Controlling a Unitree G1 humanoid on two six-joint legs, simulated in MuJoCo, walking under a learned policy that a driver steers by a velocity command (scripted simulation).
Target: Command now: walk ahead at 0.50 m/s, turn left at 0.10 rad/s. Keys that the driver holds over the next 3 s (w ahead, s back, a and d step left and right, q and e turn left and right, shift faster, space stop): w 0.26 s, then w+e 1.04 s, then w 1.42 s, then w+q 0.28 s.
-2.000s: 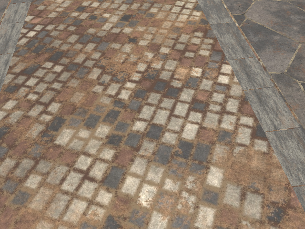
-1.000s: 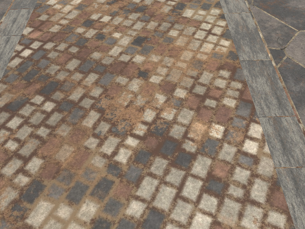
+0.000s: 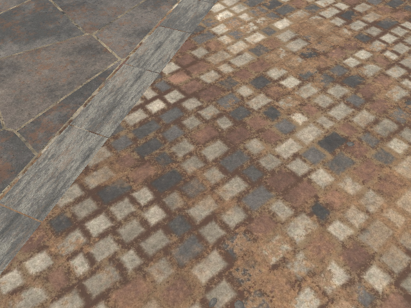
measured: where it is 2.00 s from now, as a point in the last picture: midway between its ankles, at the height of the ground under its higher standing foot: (284, 179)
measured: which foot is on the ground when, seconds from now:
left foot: up 0.00-0.38, down 0.40-0.94, up 0.96-1.00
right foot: down 0.00-0.42, up 0.44-0.90, down 0.92-1.00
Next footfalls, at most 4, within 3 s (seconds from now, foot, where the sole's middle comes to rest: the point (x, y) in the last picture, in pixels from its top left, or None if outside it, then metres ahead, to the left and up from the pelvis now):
0.40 left None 0.39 0.15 -0.77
0.92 right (263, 266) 0.62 -0.16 -0.77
1.42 left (240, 182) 0.96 -0.10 -0.77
1.92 right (330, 168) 1.02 -0.47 -0.77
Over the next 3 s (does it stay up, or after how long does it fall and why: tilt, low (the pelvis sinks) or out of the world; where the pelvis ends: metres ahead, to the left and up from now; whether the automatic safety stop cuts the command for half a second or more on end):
stays up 1.43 -0.65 -0.01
